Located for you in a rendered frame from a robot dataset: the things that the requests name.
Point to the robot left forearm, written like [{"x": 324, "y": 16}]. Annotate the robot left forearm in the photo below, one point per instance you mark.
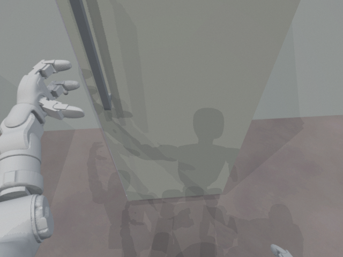
[{"x": 20, "y": 152}]

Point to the fridge door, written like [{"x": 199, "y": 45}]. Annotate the fridge door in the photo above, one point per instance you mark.
[{"x": 186, "y": 77}]

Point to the right robot hand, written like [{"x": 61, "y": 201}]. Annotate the right robot hand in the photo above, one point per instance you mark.
[{"x": 279, "y": 252}]

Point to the left robot upper arm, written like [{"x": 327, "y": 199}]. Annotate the left robot upper arm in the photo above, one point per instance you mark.
[{"x": 24, "y": 224}]

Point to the handle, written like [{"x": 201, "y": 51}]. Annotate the handle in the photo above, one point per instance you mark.
[{"x": 86, "y": 36}]

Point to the left robot hand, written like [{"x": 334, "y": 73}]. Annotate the left robot hand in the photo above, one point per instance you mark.
[{"x": 32, "y": 90}]

